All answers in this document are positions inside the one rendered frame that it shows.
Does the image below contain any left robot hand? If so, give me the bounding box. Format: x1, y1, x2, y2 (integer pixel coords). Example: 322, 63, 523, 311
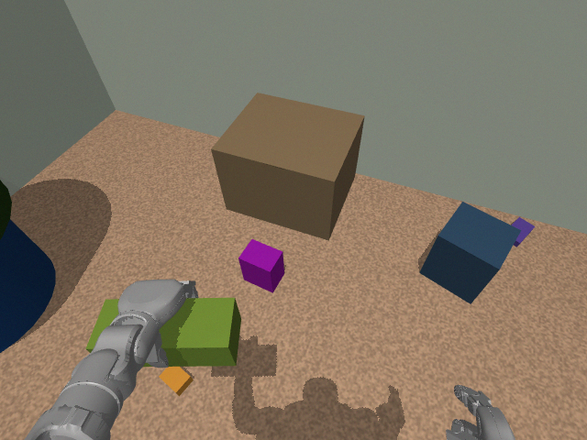
117, 280, 198, 368

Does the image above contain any potted plant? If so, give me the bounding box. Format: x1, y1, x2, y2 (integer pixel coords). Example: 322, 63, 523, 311
0, 181, 56, 353

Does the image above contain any left robot arm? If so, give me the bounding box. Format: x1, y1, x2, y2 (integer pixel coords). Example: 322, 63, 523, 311
25, 311, 159, 440

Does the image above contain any right robot hand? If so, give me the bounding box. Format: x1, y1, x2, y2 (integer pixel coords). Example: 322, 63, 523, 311
446, 385, 515, 440

